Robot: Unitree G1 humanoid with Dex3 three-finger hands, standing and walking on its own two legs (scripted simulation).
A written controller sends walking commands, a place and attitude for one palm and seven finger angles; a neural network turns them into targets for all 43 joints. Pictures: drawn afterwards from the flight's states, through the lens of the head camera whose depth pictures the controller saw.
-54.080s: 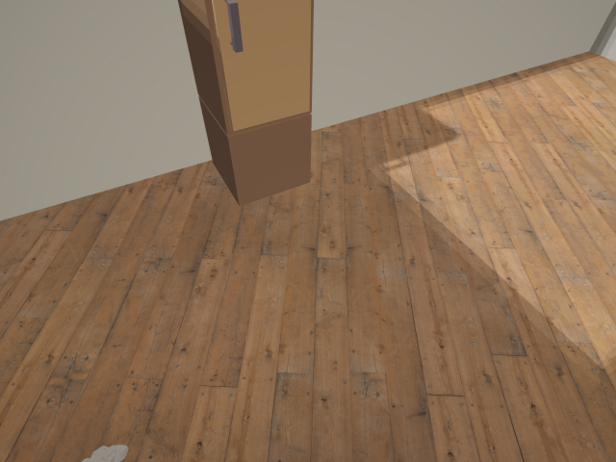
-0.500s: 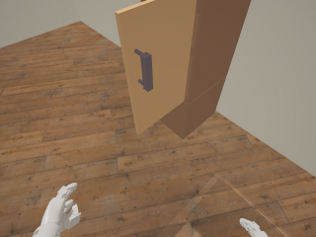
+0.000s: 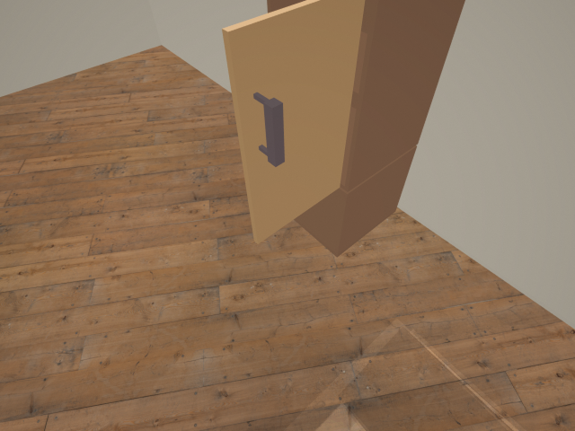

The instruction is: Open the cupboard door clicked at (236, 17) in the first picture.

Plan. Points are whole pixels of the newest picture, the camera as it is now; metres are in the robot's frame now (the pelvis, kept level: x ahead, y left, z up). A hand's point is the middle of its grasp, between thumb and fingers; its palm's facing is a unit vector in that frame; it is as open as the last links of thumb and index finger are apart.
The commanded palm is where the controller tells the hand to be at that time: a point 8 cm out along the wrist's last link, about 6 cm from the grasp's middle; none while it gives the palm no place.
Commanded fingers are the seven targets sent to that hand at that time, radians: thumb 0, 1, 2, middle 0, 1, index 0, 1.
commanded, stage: let the arm hang, fingers relaxed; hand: left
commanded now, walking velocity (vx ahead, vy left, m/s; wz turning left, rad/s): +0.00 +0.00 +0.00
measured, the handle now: (267, 129) +0.66 +0.08 +0.05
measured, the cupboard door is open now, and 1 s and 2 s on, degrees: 91 91 91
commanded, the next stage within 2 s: look to check the result in 0.42 s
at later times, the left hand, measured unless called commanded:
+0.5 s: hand out of the picture +0.10 +0.24 -0.16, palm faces -0.03 -0.95 -0.30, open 7.4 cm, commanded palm none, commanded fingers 0.00 0.90 0.90 -0.20 -0.30 -0.20 -0.30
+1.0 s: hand out of the picture +0.12 +0.25 -0.15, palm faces -0.03 -0.94 -0.34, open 7.4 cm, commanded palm none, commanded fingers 0.00 0.90 0.90 -0.20 -0.30 -0.20 -0.30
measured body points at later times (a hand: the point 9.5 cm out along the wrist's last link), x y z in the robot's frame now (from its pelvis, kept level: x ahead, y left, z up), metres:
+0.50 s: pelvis +0.02 +0.01 +0.00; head +0.04 +0.00 +0.45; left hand +0.10 +0.29 -0.14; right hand +0.07 -0.27 -0.14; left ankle +0.05 +0.12 -0.74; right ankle +0.02 -0.11 -0.74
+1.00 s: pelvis +0.04 +0.00 +0.01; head +0.07 +0.00 +0.46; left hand +0.12 +0.30 -0.13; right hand +0.12 -0.29 -0.13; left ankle +0.05 +0.12 -0.74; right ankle +0.02 -0.11 -0.74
